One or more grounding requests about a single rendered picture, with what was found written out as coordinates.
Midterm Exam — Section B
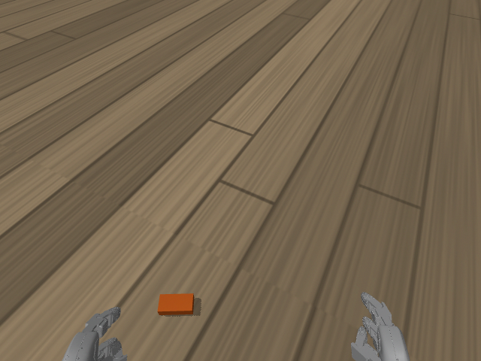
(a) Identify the right robot hand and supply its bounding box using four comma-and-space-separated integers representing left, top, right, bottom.
351, 292, 410, 361

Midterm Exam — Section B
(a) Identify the left robot hand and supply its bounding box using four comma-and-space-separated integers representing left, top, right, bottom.
62, 307, 127, 361

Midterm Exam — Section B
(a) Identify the small box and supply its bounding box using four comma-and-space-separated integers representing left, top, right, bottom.
158, 293, 194, 315

